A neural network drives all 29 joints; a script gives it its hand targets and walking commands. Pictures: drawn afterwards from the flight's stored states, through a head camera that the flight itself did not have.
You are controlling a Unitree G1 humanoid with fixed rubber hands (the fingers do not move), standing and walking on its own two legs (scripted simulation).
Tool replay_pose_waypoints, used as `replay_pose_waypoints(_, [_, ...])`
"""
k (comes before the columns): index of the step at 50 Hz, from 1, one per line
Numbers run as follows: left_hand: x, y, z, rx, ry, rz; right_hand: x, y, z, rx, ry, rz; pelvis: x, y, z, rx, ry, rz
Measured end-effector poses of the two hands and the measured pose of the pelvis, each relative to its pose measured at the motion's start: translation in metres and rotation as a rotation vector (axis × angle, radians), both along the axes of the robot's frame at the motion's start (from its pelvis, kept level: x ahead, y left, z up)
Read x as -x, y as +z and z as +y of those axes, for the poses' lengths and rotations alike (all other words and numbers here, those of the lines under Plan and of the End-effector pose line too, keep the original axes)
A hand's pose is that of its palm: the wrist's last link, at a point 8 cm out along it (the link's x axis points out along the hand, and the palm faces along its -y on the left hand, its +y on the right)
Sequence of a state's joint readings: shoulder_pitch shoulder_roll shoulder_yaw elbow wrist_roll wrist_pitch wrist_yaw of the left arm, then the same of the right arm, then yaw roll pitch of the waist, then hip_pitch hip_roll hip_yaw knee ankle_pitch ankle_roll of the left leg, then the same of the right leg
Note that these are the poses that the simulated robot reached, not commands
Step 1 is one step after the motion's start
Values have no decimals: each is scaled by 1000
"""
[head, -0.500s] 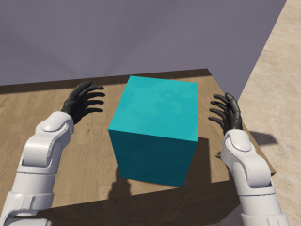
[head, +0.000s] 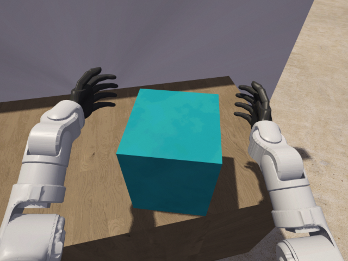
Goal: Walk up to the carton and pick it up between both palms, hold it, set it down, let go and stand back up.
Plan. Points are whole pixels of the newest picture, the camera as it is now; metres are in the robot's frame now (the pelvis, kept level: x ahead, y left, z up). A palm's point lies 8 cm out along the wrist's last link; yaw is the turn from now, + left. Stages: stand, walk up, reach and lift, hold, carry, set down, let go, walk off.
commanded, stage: reach and lift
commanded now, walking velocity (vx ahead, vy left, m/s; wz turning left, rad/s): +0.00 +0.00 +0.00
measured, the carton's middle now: (173, 154) +0.39 -0.04 +0.03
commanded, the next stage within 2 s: none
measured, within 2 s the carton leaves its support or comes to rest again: leaves its support in 1.70 s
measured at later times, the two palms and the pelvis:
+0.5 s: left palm (92, 115) +0.44 +0.14 +0.15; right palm (253, 139) +0.34 -0.21 +0.11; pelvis +0.00 +0.00 +0.00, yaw +0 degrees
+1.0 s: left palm (111, 133) +0.44 +0.12 +0.08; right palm (238, 152) +0.34 -0.20 +0.05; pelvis +0.00 +0.00 +0.00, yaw +0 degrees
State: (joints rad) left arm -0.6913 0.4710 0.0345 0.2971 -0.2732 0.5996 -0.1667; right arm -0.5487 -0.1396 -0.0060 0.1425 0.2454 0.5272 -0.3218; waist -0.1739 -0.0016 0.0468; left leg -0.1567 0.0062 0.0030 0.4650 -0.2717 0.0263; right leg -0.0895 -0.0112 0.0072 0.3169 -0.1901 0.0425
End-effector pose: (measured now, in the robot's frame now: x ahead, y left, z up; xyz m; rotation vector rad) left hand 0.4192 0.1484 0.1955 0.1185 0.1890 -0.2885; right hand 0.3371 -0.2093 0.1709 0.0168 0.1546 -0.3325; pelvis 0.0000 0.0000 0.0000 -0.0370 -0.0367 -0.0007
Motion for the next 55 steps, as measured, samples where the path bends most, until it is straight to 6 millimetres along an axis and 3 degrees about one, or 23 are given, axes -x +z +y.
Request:
replay_pose_waypoints(7, [-15,9,-5,15,10,-5,-11,9,-1,6,-8,-4,1,0,1,1,0,2])
replay_pose_waypoints(12, [-22,7,-2,8,32,0,-17,3,-4,3,-17,16,1,0,1,2,0,3])
replay_pose_waypoints(24, [-18,-45,-4,34,53,48,-1,-60,-6,-46,-41,87,1,0,2,2,0,3])
replay_pose_waypoints(37, [-12,-79,-13,32,72,50,-8,-73,9,-86,-38,45,3,0,2,2,0,2])
replay_pose_waypoints(49, [-17,-112,-31,26,59,74,-7,-116,13,-94,-59,108,0,0,0,1,-2,57])
replay_pose_waypoints(55, [-21,-130,-41,13,43,106,-12,-126,17,-86,-56,86,-3,0,0,0,-3,94])
